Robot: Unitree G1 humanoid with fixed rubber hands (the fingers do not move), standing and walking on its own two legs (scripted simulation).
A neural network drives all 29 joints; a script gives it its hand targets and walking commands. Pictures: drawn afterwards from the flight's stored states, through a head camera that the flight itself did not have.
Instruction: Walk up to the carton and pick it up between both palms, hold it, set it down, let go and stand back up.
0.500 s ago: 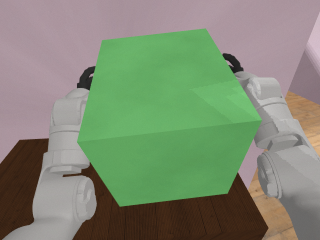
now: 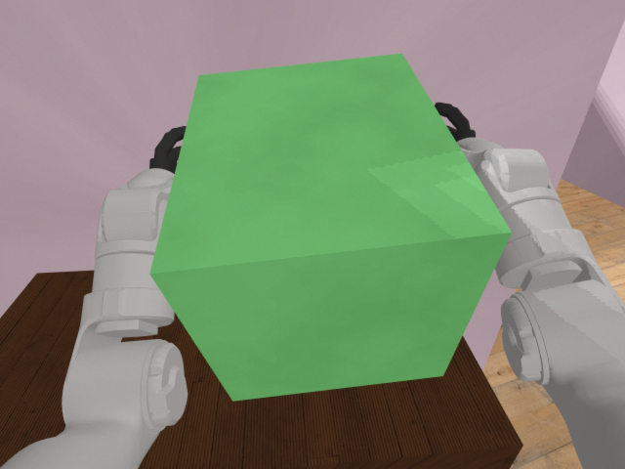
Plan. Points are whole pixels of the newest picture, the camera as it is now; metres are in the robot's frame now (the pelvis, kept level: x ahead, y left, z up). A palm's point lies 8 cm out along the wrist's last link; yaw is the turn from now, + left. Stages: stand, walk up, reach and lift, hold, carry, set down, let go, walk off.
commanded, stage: hold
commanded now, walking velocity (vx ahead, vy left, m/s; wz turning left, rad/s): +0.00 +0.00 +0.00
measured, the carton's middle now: (319, 223) +0.35 -0.01 +0.23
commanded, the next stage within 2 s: none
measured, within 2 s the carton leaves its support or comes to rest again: neither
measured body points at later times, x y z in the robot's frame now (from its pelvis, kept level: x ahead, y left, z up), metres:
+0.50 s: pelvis +0.00 +0.00 +0.00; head -0.09 +0.00 +0.44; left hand +0.39 +0.17 +0.27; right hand +0.39 -0.18 +0.30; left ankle +0.03 +0.13 -0.75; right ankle -0.02 -0.13 -0.75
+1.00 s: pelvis +0.00 +0.00 +0.00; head -0.09 +0.01 +0.44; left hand +0.39 +0.17 +0.27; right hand +0.39 -0.18 +0.30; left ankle +0.03 +0.13 -0.75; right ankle -0.02 -0.13 -0.75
